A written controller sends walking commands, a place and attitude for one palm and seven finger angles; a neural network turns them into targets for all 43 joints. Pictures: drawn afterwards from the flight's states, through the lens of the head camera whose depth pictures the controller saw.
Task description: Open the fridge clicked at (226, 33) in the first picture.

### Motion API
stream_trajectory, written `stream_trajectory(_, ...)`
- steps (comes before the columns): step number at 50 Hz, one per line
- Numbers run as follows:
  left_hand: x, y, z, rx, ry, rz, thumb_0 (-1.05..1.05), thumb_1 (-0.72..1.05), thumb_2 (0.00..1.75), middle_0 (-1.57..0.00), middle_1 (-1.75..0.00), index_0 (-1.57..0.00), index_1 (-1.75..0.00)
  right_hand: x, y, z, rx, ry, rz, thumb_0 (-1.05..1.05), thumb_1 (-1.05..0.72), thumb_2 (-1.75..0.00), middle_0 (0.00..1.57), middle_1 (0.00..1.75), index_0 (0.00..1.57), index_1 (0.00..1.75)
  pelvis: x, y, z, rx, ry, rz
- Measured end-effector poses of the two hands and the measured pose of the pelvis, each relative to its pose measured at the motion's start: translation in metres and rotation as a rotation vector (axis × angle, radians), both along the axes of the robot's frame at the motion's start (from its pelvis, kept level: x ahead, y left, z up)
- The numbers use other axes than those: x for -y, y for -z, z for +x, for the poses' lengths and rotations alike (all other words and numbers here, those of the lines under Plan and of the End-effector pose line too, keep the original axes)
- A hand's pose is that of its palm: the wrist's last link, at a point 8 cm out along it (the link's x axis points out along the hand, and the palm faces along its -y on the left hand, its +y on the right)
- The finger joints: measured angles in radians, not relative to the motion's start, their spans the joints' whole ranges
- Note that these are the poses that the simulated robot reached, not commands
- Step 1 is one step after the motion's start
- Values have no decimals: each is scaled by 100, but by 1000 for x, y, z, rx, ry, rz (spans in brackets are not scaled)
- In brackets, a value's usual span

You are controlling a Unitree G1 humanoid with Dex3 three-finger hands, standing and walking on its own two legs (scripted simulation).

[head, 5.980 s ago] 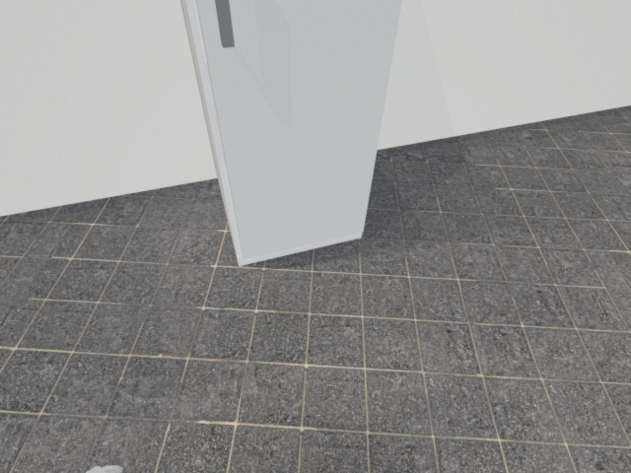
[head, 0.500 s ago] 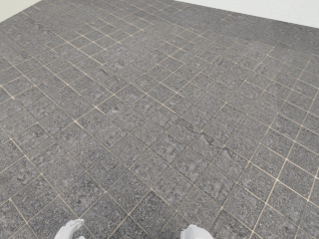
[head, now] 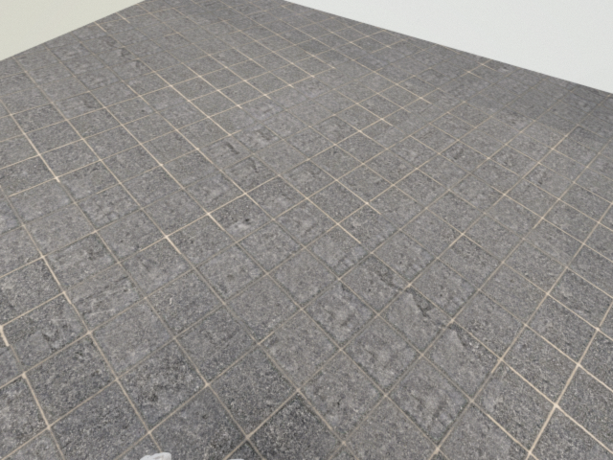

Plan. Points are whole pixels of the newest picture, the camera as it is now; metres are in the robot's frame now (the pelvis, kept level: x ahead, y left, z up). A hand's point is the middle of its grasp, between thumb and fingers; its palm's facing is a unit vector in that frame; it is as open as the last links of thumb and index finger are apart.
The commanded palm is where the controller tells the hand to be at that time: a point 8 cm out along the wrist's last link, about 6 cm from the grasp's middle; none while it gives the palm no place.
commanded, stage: turn to face it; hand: left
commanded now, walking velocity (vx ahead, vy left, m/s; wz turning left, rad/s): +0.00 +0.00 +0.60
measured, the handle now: out of the picture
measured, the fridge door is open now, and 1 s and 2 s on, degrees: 0 0 0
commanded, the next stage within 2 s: none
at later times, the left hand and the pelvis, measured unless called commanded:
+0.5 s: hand out of the picture +0.04 +0.16 -0.13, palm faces +0.28 -0.91 -0.29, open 7.3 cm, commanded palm none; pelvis -0.02 -0.06 +0.01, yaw +16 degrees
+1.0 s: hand out of the picture -0.15 +0.16 -0.16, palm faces +0.60 -0.75 -0.28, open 7.3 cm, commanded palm none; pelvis -0.04 -0.05 +0.01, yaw +36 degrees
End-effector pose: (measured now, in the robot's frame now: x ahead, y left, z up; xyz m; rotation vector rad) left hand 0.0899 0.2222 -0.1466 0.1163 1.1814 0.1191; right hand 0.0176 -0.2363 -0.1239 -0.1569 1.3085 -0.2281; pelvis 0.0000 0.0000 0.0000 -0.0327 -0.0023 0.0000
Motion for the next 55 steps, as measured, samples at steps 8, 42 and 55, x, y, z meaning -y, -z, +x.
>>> stream_trajectory(8,-44,-21,-46,-99,-92,79,0,91,90,-20,-30,-20,-30,2,-22,33,40,-90,-27,1,-91,-89,20,29,20,30,-3,-19,-1,-26,-62,-6)
stream_trajectory(42,57,-34,-211,-115,-539,78,0,90,90,-21,-30,-21,-30,13,-11,162,82,-619,32,1,-91,-90,20,29,20,30,67,-16,-30,-25,-530,62)
stream_trajectory(55,21,-31,-259,-115,-707,97,0,91,90,-20,-30,-20,-30,-52,-25,176,159,-796,30,1,-90,-89,21,29,20,30,51,-16,-42,-17,-674,18)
